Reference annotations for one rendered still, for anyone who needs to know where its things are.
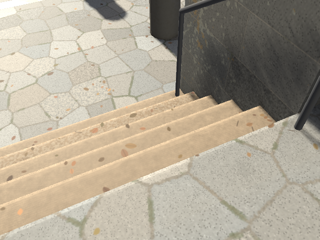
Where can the stairs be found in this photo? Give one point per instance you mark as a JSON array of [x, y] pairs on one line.
[[47, 173]]

